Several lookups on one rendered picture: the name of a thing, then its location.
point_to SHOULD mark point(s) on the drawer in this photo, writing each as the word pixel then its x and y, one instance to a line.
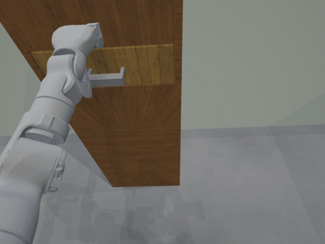
pixel 145 64

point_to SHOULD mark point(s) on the robot left hand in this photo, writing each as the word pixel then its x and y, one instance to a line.
pixel 84 38

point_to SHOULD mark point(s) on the cabinet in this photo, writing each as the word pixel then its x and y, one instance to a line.
pixel 133 132

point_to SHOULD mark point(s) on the left robot upper arm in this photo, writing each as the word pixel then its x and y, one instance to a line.
pixel 31 169

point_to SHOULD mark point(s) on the handle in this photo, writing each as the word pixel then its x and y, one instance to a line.
pixel 113 79

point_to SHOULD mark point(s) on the robot left forearm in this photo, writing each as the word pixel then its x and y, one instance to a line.
pixel 48 119

